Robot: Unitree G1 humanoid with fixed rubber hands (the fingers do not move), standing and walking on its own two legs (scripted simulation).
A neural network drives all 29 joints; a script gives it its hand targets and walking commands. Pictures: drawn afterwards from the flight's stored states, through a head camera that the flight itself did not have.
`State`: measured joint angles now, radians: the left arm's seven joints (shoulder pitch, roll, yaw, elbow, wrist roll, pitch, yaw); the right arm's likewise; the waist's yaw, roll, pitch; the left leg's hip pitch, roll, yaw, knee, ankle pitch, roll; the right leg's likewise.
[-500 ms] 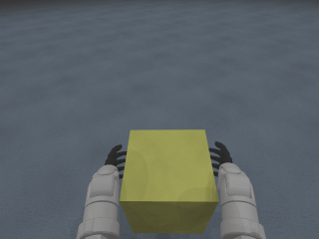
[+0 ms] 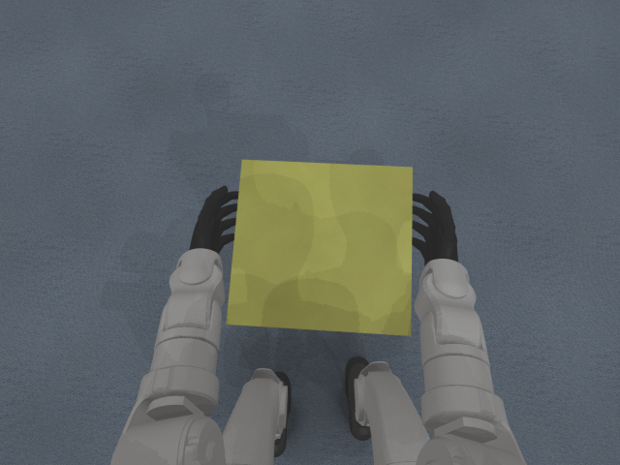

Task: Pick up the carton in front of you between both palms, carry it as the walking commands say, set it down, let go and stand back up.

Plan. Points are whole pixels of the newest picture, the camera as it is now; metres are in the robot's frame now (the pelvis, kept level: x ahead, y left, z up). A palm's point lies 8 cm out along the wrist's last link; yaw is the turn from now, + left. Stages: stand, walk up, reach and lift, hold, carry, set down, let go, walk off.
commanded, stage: set down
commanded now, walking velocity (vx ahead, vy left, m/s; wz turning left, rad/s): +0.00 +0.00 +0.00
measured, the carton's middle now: (321, 257) +0.39 -0.01 -0.16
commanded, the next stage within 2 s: none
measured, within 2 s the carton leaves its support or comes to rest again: neither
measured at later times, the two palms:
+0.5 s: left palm (234, 232) +0.45 +0.14 -0.22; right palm (411, 246) +0.42 -0.16 -0.21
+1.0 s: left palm (250, 231) +0.50 +0.14 -0.37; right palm (390, 254) +0.44 -0.16 -0.37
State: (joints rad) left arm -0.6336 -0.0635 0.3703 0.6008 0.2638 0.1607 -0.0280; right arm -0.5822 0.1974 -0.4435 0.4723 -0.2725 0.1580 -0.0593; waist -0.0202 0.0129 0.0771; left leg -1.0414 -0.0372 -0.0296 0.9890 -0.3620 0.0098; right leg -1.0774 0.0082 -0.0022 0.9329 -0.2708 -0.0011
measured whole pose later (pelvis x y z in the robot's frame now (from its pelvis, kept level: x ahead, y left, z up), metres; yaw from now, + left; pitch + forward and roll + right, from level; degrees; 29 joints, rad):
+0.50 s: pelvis -0.01 +0.01 -0.13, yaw +0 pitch +44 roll -1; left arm -0.89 0.00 0.37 0.71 0.23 0.25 0.00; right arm -0.80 0.15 -0.54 0.52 -0.24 0.24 -0.07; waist -0.04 0.01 -0.18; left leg -1.76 -0.06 0.00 1.52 -0.52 0.03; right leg -1.80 0.03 0.05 1.46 -0.42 0.05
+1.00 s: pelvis -0.04 +0.00 -0.25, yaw -1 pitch +46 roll -2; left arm -1.29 0.20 0.28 0.90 0.17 0.28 -0.02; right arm -1.10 0.10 -0.58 0.57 -0.18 0.27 -0.15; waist -0.05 0.00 0.02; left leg -2.16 -0.07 -0.02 1.92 -0.57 0.01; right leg -2.19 0.04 0.01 1.84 -0.45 0.04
